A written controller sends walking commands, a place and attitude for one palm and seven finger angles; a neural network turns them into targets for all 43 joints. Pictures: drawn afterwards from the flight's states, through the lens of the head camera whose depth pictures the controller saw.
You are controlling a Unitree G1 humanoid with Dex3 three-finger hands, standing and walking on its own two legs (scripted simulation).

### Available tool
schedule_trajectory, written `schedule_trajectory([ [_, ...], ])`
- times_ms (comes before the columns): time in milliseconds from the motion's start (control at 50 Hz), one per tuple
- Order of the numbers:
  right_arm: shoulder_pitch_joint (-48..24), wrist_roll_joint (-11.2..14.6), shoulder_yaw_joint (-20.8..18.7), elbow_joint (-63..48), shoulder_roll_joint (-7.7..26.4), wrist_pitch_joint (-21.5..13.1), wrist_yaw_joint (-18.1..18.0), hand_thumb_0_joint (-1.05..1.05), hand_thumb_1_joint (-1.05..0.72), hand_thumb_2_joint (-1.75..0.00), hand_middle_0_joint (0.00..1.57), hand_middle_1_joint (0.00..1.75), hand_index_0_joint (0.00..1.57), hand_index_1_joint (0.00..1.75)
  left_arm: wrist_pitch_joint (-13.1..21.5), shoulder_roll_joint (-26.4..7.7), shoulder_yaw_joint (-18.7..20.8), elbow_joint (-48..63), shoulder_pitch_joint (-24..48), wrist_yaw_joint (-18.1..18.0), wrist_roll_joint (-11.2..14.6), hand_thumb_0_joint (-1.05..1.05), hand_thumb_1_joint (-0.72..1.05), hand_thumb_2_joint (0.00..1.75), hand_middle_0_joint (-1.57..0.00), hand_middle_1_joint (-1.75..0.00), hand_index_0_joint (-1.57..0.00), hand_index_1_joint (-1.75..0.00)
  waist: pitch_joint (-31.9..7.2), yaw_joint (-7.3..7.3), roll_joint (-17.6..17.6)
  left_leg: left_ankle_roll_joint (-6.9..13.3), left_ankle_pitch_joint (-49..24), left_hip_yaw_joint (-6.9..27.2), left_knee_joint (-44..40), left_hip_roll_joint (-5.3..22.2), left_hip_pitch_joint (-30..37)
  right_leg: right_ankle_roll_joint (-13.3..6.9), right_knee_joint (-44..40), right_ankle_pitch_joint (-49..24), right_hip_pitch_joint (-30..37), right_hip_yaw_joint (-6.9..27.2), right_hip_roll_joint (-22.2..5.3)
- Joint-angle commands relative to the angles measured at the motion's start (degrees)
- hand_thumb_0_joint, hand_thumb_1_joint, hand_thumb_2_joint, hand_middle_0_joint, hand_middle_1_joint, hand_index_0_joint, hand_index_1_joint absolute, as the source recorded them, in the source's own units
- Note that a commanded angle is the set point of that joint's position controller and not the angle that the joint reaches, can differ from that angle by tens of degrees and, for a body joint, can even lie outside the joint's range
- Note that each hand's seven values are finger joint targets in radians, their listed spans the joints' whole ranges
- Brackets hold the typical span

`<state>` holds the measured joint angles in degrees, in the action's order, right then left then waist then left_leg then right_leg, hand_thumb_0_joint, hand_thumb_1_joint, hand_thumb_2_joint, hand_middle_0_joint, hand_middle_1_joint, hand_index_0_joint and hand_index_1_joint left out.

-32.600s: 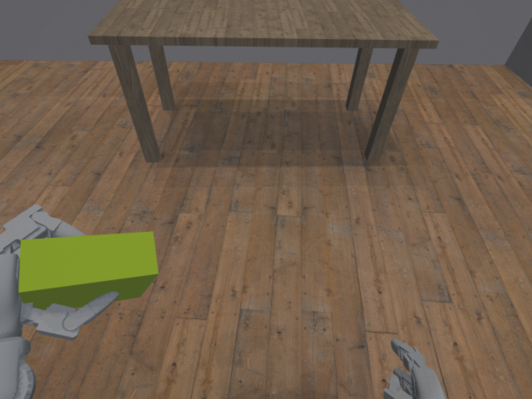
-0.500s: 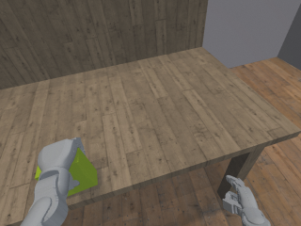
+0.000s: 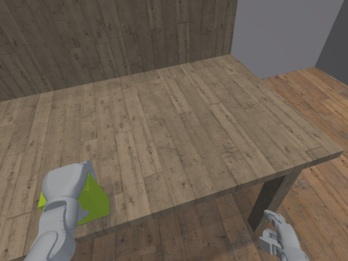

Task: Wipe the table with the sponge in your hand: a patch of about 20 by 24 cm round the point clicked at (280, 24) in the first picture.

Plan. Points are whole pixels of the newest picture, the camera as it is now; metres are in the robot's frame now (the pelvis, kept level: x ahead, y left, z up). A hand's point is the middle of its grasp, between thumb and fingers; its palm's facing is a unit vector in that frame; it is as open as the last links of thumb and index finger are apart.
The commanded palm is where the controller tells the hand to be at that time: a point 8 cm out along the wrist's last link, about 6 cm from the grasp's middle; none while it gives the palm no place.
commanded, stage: lower the sponge onto the table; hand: left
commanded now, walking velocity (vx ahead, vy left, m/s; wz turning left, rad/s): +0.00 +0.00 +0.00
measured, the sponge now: (81, 205) +0.22 +0.28 -0.01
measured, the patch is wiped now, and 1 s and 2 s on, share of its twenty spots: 0.00 0.05 0.15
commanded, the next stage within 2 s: wipe forward along the first lane in 0.30 s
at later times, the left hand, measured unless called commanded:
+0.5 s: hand (80, 191) +0.24 +0.28 +0.03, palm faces -0.04 -0.08 -1.00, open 9.4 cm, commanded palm +0.23 +0.27 +0.08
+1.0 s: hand (83, 173) +0.29 +0.30 +0.03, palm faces -0.11 -0.03 -0.99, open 9.5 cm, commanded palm +0.27 +0.30 +0.06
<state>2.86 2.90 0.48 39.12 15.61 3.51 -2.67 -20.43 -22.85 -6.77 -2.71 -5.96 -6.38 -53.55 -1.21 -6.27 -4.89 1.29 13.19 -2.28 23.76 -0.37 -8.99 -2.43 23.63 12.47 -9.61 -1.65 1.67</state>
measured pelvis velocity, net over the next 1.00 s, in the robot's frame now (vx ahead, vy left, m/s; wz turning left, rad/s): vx -0.01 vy -0.02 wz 0.02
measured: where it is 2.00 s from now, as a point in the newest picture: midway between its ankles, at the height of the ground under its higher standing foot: outside the picture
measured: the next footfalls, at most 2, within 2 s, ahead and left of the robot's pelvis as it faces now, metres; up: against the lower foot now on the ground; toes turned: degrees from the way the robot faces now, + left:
none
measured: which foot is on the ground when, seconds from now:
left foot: down 0.00-1.00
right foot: down 0.00-1.00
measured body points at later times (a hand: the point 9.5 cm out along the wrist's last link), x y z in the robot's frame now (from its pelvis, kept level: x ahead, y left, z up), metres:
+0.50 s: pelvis +0.00 +0.00 +0.00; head -0.01 -0.04 +0.45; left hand +0.24 +0.28 +0.09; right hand +0.23 -0.22 -0.09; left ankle +0.00 +0.11 -0.74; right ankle +0.00 -0.09 -0.74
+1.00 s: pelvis -0.01 -0.02 -0.01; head +0.00 -0.06 +0.44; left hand +0.29 +0.29 +0.08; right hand +0.17 -0.27 -0.13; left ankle +0.00 +0.11 -0.74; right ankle +0.00 -0.09 -0.74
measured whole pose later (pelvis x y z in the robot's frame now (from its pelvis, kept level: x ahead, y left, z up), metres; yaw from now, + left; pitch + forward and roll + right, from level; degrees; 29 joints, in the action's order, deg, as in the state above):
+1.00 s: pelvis -0.01 -0.02 -0.01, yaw +1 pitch +4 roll +0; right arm 8.1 4.7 -0.4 40.8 17.0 4.1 -4.4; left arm -13.9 -26.1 -3.0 -29.8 14.3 -7.6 -54.9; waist -3.8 -3.5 -4.7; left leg 0.3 14.3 -0.8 30.2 0.5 -20.2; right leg -3.8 30.2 14.0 -20.5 -3.1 2.4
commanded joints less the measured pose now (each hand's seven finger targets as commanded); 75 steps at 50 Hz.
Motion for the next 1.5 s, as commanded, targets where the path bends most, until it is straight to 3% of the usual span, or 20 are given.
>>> schedule_trajectory([
  [0, -12.0, 0.2, -1.9, -9.5, 5.6, -3.4, -0.3, 0.00, -0.90, -0.90, 0.20, 0.30, 0.20, 0.30, 0.9, -10.9, 7.0, 10.7, 14.6, -3.8, -1.4, 0.00, 0.10, 1.30, -1.20, -1.60, -1.20, -1.60, -10.4, -0.16, 1.7, 1.4, -11.3, 5.1, -2.0, -1.0, 2.1, -2.2, -3.4, -9.5, 3.0, 6.3, -0.2],
  [140, -12.6, 0.6, -1.7, -9.2, 5.6, -3.4, -0.4, 0.00, -0.90, -0.90, 0.20, 0.30, 0.20, 0.30, -1.3, -7.9, 3.2, 6.2, 16.9, -3.5, -1.6, 0.00, 0.10, 1.30, -1.20, -1.60, -1.20, -1.60, -9.2, 0.61, 4.4, 1.3, -8.8, 5.4, -2.3, -1.0, 1.0, -1.9, -3.8, -6.0, 1.1, 5.6, -0.2],
  [180, -12.4, 0.6, -1.7, -8.8, 6.0, -3.2, -0.7, 0.00, -0.90, -0.90, 0.20, 0.30, 0.20, 0.30, -1.3, -10.8, 5.9, 4.3, 17.0, -3.6, -1.1, 0.00, 0.10, 1.30, -1.20, -1.60, -1.20, -1.60, -8.2, 0.58, 5.2, 1.3, -6.8, 5.6, -2.7, -0.9, 0.3, -2.0, -4.2, -3.5, 0.6, 6.6, 0.1],
  [220, -12.0, 0.8, -1.7, -9.1, 5.6, -3.2, -0.7, 0.00, -0.90, -0.90, 0.20, 0.30, 0.20, 0.30, -1.2, -8.2, 3.8, 3.0, 17.5, -3.3, -1.4, 0.00, 0.10, 1.30, -1.20, -1.60, -1.20, -1.60, -9.0, 0.79, 6.6, 1.6, -7.1, 5.1, -2.0, -1.2, -0.1, -1.6, -3.6, -4.6, 0.9, 5.7, -0.1],
  [440, -10.9, 0.8, -1.9, -8.9, 5.9, -2.8, -0.4, 0.00, -0.90, -0.90, 0.20, 0.30, 0.20, 0.30, -0.1, -6.9, 3.3, 0.0, 16.5, -3.5, -1.4, 0.00, 0.10, 1.30, -1.20, -1.60, -1.20, -1.60, -7.9, 1.11, 6.6, 1.5, -7.4, 5.0, -0.7, -1.2, -1.8, -1.6, -2.5, -7.0, -0.9, 5.6, -0.1],
  [480, -10.8, 0.9, -1.8, -8.1, 6.3, -2.7, -0.8, 0.00, -0.90, -0.90, 0.20, 0.30, 0.20, 0.30, 0.0, -10.2, 5.5, -0.8, 20.9, -3.8, -1.5, 0.00, 0.10, 1.30, -1.20, -1.60, -1.20, -1.60, -7.2, 1.43, 6.3, 1.4, -5.5, 5.2, -1.0, -1.3, -1.9, -1.7, -3.1, -4.1, -2.1, 6.7, 0.2],
  [560, -9.3, 1.1, -1.9, -7.6, 6.2, -2.8, -1.4, 0.00, -0.90, -0.90, 0.20, 0.30, 0.20, 0.30, 0.3, -9.1, 4.0, -6.1, 23.0, -3.7, -2.0, 0.00, 0.10, 1.30, -1.20, -1.60, -1.20, -1.60, -7.9, 1.88, 7.6, 1.6, -4.5, 4.4, -0.1, -1.7, -3.1, -1.2, -2.7, -4.2, -2.2, 5.7, -0.3],
  [580, -9.1, 1.1, -1.9, -6.9, 6.6, -2.7, -1.7, 0.00, -0.90, -0.90, 0.20, 0.30, 0.20, 0.30, 0.5, -12.1, 6.6, -7.2, 24.4, -3.8, -1.9, 0.00, 0.10, 1.30, -1.20, -1.60, -1.20, -1.60, -7.5, 1.90, 8.0, 1.5, -3.5, 4.6, -0.3, -1.8, -3.5, -1.4, -3.2, -2.4, -2.6, 6.8, 0.0],
  [600, -8.4, 1.3, -1.8, -7.5, 6.3, -2.8, -1.8, 0.00, -0.90, -0.90, 0.20, 0.30, 0.20, 0.30, 0.7, -9.0, 3.2, -7.5, 26.8, -3.5, -2.0, 0.00, 0.10, 1.30, -1.20, -1.60, -1.20, -1.60, -8.4, 2.73, 7.8, 1.8, -3.4, 4.2, 0.2, -1.9, -3.9, -1.0, -2.5, -3.0, -2.5, 5.5, -0.2],
  [660, -7.4, 1.4, -1.9, -6.7, 6.7, -2.5, -2.0, 0.00, -0.90, -0.90, 0.20, 0.30, 0.20, 0.30, 1.0, -10.3, 4.1, -13.5, 26.7, -2.9, -2.1, 0.00, 0.10, 1.30, -1.20, -1.60, -1.20, -1.60, -8.2, 2.70, 9.9, 1.6, -2.4, 3.9, 0.8, -2.2, -6.0, -0.7, -2.5, -3.2, -2.8, 6.2, -0.5],
  [680, -7.3, 1.5, -2.0, -6.2, 7.3, -2.4, -2.1, 0.00, -0.90, -0.90, 0.20, 0.30, 0.20, 0.30, 1.6, -14.0, 7.4, -13.8, 27.9, -3.0, -2.1, 0.00, 0.10, 1.30, -1.20, -1.60, -1.20, -1.60, -8.8, 2.45, 8.9, 1.5, -2.2, 4.1, 0.9, -2.2, -6.0, -1.1, -2.5, -2.6, -2.7, 7.3, -0.2],
  [700, -6.6, 1.5, -2.0, -7.2, 6.8, -2.4, -2.1, 0.00, -0.90, -0.90, 0.20, 0.30, 0.20, 0.30, 1.9, -10.0, 3.6, -13.8, 28.4, -2.7, -2.0, 0.00, 0.10, 1.30, -1.20, -1.60, -1.20, -1.60, -9.7, 2.99, 7.4, 1.8, -2.4, 3.4, 1.3, -2.2, -6.3, -0.7, -2.0, -3.4, -2.2, 5.8, -0.6],
  [760, -5.4, 1.6, -2.1, -6.7, 7.0, -2.3, -2.0, 0.00, -0.90, -0.90, 0.20, 0.30, 0.20, 0.30, 2.8, -10.6, 3.7, -17.7, 30.3, -2.3, -2.3, 0.00, 0.10, 1.30, -1.20, -1.60, -1.20, -1.60, -9.3, 3.44, 8.0, 1.7, -2.5, 3.6, 2.2, -2.2, -7.5, -0.8, -1.4, -4.7, -3.6, 6.2, -0.6],
  [780, -5.0, 1.6, -2.3, -6.4, 7.5, -2.3, -2.0, 0.00, -0.90, -0.90, 0.20, 0.30, 0.20, 0.30, 3.5, -14.1, 7.4, -18.2, 30.3, -2.5, -2.1, 0.00, 0.10, 1.30, -1.20, -1.60, -1.20, -1.60, -10.0, 3.01, 8.2, 1.7, -2.5, 3.9, 2.2, -2.2, -8.0, -1.0, -1.3, -4.6, -3.2, 7.1, -0.4],
  [840, -3.8, 1.7, -2.4, -7.0, 7.3, -2.2, -2.0, 0.00, -0.90, -0.90, 0.20, 0.30, 0.20, 0.30, 4.8, -11.2, 4.5, -19.9, 30.8, -2.3, -2.0, 0.00, 0.10, 1.30, -1.20, -1.60, -1.20, -1.60, -10.9, 3.81, 8.7, 1.8, -2.9, 3.2, 3.4, -2.2, -9.2, -0.5, -0.5, -7.2, -3.3, 6.3, -0.8],
  [880, -2.9, 1.7, -2.6, -6.3, 8.0, -2.2, -2.0, 0.00, -0.90, -0.90, 0.20, 0.30, 0.20, 0.30, 6.0, -15.8, 8.7, -22.1, 32.4, -2.8, -1.8, 0.00, 0.10, 1.30, -1.20, -1.60, -1.20, -1.60, -9.9, 3.67, 9.5, 1.8, -1.5, 3.5, 3.6, -2.1, -10.9, -0.6, -0.7, -5.5, -3.9, 7.7, -0.7],
  [1020, 0.6, 1.8, -3.3, -5.8, 8.2, -2.0, -1.9, 0.00, -0.90, -0.90, 0.20, 0.30, 0.20, 0.30, 8.6, -16.6, 9.3, -28.4, 32.3, -4.2, -2.3, 0.00, 0.10, 1.30, -1.20, -1.60, -1.20, -1.60, -10.9, 4.37, 11.3, 2.0, 0.0, 2.7, 5.6, -1.9, -15.2, 0.1, 0.6, -5.5, -4.4, 7.4, -1.3],
  [1300, 4.9, 2.1, -3.6, -4.1, 8.8, -1.7, -2.1, 0.00, -0.90, -0.90, 0.20, 0.30, 0.20, 0.30, 11.8, -23.6, 11.0, -40.1, 47.3, -6.0, -3.4, 0.00, 0.10, 1.30, -1.20, -1.60, -1.20, -1.60, -12.3, 6.76, 8.6, 2.2, 5.9, 2.4, 7.6, -1.2, -20.8, 0.7, 0.2, 6.2, -7.9, 7.9, -2.2],
  [1420, 6.9, 2.0, -3.6, -4.0, 8.8, -1.5, -1.6, 0.00, -0.90, -0.90, 0.20, 0.30, 0.20, 0.30, 13.3, -23.4, 10.0, -44.2, 50.4, -6.1, -4.4, 0.00, 0.10, 1.30, -1.20, -1.60, -1.20, -1.60, -15.2, 7.39, 6.9, 2.2, 3.9, 2.7, 8.7, -0.8, -20.8, 0.3, 1.7, 1.6, -8.5, 7.2, -2.0],
  [1480, 7.7, 2.0, -3.6, -3.3, 9.3, -1.1, -1.5, 0.00, -0.90, -0.90, 0.20, 0.30, 0.20, 0.30, 13.8, -26.3, 12.3, -46.3, 52.4, -6.3, -4.2, 0.00, 0.10, 1.30, -1.20, -1.60, -1.20, -1.60, -15.5, 7.66, 8.1, 2.2, 3.7, 2.9, 8.8, -0.7, -22.4, 0.3, 1.8, 0.7, -8.2, 7.6, -1.7],
])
